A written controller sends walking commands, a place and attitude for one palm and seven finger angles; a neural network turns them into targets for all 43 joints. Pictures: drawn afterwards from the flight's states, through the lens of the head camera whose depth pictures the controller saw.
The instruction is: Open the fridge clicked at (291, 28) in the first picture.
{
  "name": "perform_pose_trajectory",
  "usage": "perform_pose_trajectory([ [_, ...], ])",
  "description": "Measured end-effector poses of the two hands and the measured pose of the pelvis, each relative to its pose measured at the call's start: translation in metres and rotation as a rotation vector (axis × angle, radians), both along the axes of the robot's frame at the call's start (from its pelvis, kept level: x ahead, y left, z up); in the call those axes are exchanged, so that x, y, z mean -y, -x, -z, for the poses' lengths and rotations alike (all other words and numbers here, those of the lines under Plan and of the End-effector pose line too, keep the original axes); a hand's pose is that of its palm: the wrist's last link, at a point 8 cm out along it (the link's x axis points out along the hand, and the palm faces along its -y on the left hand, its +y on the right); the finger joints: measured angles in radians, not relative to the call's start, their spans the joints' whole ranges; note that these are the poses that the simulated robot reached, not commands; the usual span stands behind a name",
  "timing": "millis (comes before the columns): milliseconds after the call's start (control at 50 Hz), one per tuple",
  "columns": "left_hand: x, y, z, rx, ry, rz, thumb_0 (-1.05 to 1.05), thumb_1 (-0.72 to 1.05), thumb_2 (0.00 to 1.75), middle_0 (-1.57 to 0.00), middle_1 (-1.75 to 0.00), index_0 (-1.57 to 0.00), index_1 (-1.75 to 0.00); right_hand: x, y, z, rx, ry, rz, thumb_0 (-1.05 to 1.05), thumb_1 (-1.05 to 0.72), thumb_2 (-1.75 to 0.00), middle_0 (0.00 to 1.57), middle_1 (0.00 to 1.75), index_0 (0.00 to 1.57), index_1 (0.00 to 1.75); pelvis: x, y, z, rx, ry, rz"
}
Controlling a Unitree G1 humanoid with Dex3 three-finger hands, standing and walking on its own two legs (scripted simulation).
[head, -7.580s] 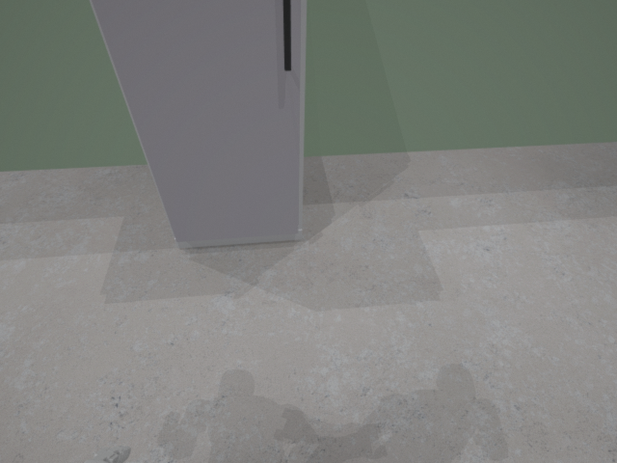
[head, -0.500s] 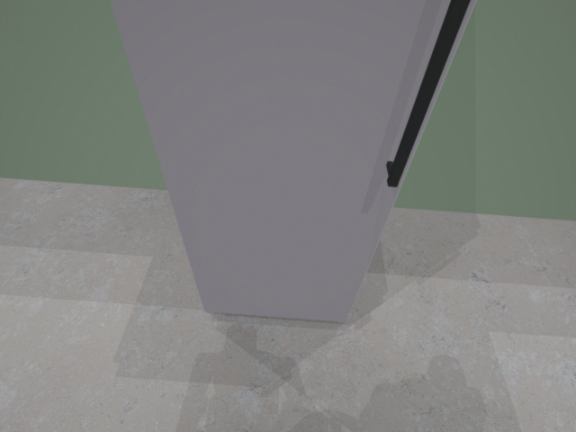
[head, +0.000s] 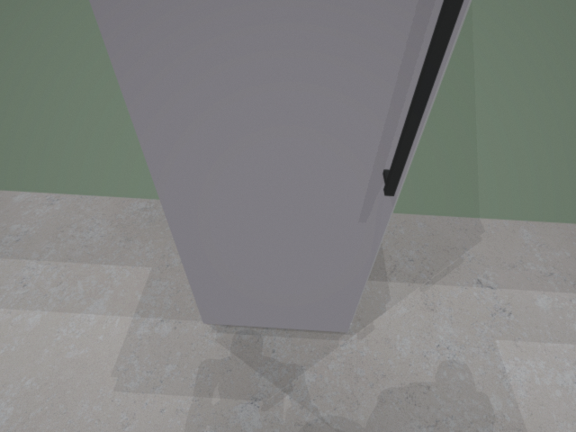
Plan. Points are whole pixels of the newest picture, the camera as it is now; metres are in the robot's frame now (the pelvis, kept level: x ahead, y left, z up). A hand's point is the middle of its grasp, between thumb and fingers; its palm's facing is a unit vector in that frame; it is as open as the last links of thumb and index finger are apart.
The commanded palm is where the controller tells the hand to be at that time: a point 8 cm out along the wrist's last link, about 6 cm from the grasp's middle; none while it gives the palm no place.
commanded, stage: shuffle to correct the standing spot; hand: right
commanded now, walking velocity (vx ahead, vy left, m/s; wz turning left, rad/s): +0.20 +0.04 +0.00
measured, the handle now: (426, 63) +0.53 -0.15 +0.27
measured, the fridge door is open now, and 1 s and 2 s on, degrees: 0 0 0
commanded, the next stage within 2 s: come to a stop and stand still in 0.10 s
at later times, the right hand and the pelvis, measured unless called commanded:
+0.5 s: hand out of the picture +0.05 -0.18 -0.19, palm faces +0.06 +0.98 -0.17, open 7.4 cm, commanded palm none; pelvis +0.10 -0.02 +0.00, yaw +1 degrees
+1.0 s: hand out of the picture +0.11 -0.15 -0.15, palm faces +0.08 +0.97 -0.24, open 7.3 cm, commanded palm none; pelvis +0.06 +0.04 +0.01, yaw -1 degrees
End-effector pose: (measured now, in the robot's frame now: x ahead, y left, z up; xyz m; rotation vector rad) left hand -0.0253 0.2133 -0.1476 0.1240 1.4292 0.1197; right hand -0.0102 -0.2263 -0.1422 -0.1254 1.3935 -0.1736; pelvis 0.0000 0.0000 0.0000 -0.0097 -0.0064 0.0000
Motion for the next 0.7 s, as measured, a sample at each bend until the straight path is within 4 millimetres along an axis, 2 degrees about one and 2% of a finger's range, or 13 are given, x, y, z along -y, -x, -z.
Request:
perform_pose_trajectory([
  [80, 0.005, 0.001, 0.003, -0.039, 0.009, -0.023, 0.01, 0.91, 0.90, -0.20, -0.30, -0.20, -0.30, -0.004, -0.003, 0.005, -0.044, -0.012, 0.008, 0.00, -0.91, -0.89, 0.20, 0.30, 0.20, 0.30, 0.000, -0.018, 0.005, -0.013, 0.005, -0.002],
  [140, 0.006, 0.000, 0.007, -0.075, 0.018, -0.037, 0.01, 0.91, 0.90, -0.20, -0.30, -0.20, -0.30, -0.009, -0.013, 0.006, -0.056, -0.009, 0.014, 0.01, -0.91, -0.89, 0.20, 0.30, 0.20, 0.30, -0.004, -0.032, 0.009, -0.021, 0.000, 0.001],
  [200, 0.004, -0.012, 0.010, -0.112, 0.025, -0.019, 0.01, 0.91, 0.90, -0.20, -0.30, -0.20, -0.30, -0.013, -0.022, 0.007, -0.034, -0.004, 0.044, 0.01, -0.91, -0.89, 0.20, 0.30, 0.20, 0.30, -0.006, -0.045, 0.011, -0.027, -0.005, 0.027],
  [240, 0.002, -0.034, 0.007, -0.111, 0.018, 0.010, 0.01, 0.91, 0.90, -0.20, -0.30, -0.20, -0.30, -0.016, -0.021, 0.007, -0.030, -0.005, 0.072, 0.00, -0.91, -0.89, 0.20, 0.30, 0.20, 0.30, -0.005, -0.053, 0.009, -0.025, -0.005, 0.037],
  [320, -0.003, -0.100, 0.000, -0.015, -0.034, 0.049, 0.02, 0.93, 0.90, -0.21, -0.30, -0.20, -0.30, -0.021, -0.009, 0.006, -0.114, -0.032, 0.098, 0.00, -0.91, -0.89, 0.20, 0.30, 0.20, 0.30, 0.004, -0.070, 0.006, -0.023, -0.001, 0.027],
  [400, -0.008, -0.155, -0.002, 0.139, -0.101, 0.034, 0.03, 0.95, 0.90, -0.20, -0.30, -0.20, -0.30, -0.017, -0.011, 0.018, -0.215, -0.070, 0.084, 0.00, -0.91, -0.89, 0.20, 0.30, 0.20, 0.30, 0.017, -0.091, 0.014, -0.008, -0.010, -0.004],
  [440, -0.007, -0.172, -0.007, 0.185, -0.107, 0.026, 0.03, 0.95, 0.90, -0.20, -0.30, -0.20, -0.30, -0.010, -0.025, 0.019, -0.216, -0.062, 0.063, 0.00, -0.91, -0.89, 0.20, 0.30, 0.20, 0.30, 0.017, -0.096, 0.012, -0.002, 0.005, -0.019],
  [520, -0.002, -0.190, -0.013, 0.213, -0.091, 0.041, 0.02, 0.93, 0.90, -0.20, -0.30, -0.20, -0.30, 0.004, -0.073, 0.011, -0.115, -0.011, 0.036, 0.01, -0.91, -0.89, 0.20, 0.30, 0.20, 0.30, 0.014, -0.095, 0.003, -0.001, 0.003, -0.011],
  [580, -0.003, -0.193, -0.011, 0.208, -0.063, 0.046, 0.01, 0.93, 0.90, -0.20, -0.30, -0.20, -0.30, 0.010, -0.109, 0.001, -0.007, 0.028, 0.013, 0.01, -0.91, -0.89, 0.20, 0.30, 0.20, 0.30, 0.007, -0.088, -0.001, -0.004, -0.003, -0.003],
  [620, -0.010, -0.192, -0.008, 0.211, -0.051, 0.041, 0.00, 0.93, 0.90, -0.21, -0.30, -0.20, -0.30, 0.010, -0.129, -0.006, 0.057, 0.055, -0.003, 0.00, -0.91, -0.89, 0.20, 0.30, 0.20, 0.30, 0.000, -0.084, -0.002, -0.004, -0.002, -0.002],
  [700, -0.030, -0.187, 0.007, 0.219, -0.018, 0.027, 0.00, 0.93, 0.90, -0.21, -0.30, -0.20, -0.30, 0.003, -0.153, -0.014, 0.175, 0.111, -0.034, 0.00, -0.91, -0.89, 0.20, 0.30, 0.20, 0.30, -0.019, -0.078, 0.007, 0.000, 0.024, -0.005],
])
